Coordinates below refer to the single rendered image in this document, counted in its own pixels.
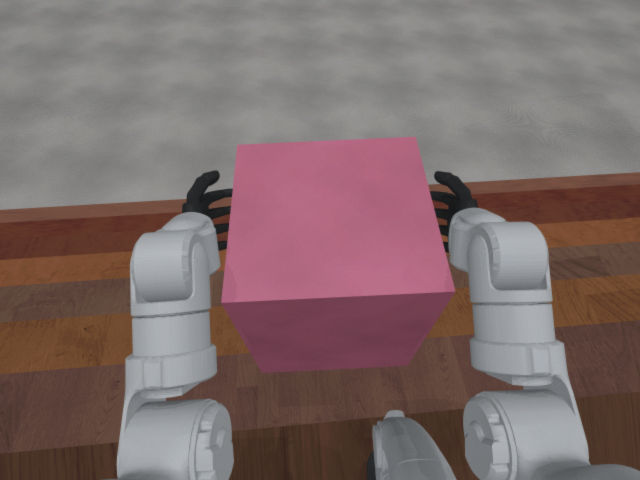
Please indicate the robot right hand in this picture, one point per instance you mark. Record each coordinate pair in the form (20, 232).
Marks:
(462, 200)

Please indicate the robot right thigh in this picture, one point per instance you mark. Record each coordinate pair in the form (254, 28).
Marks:
(404, 448)

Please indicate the carton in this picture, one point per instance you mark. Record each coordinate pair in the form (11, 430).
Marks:
(334, 256)

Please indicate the robot left hand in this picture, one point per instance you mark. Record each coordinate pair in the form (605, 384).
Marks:
(198, 202)

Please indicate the right robot upper arm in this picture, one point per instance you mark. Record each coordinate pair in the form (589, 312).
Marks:
(530, 435)

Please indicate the left robot forearm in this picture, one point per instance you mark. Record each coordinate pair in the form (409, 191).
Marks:
(170, 297)

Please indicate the right robot forearm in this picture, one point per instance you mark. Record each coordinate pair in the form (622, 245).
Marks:
(509, 279)

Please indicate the left robot upper arm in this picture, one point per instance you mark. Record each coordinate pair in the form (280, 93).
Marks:
(177, 440)

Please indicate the right robot shin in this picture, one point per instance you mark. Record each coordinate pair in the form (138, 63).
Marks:
(385, 475)

